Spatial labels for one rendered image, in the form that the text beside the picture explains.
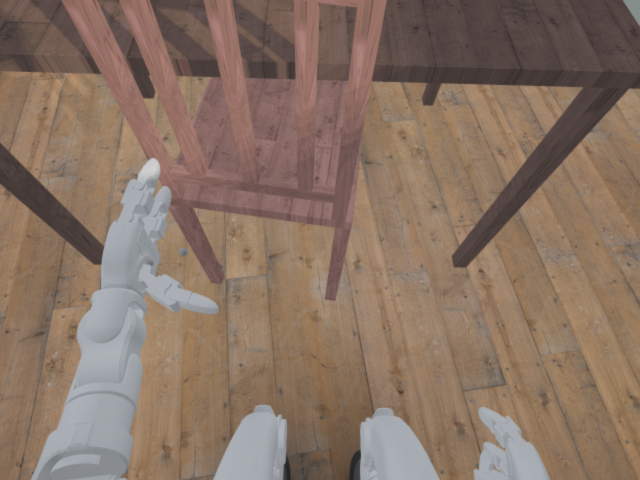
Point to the robot left thigh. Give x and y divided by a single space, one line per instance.
257 446

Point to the left robot forearm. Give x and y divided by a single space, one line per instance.
93 435

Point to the robot left hand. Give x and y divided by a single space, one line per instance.
131 241

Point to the table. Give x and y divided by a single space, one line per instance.
594 44

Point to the robot right hand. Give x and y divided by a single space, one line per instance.
519 461

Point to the chair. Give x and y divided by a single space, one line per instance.
285 149

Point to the right robot shin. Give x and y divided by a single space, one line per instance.
364 475

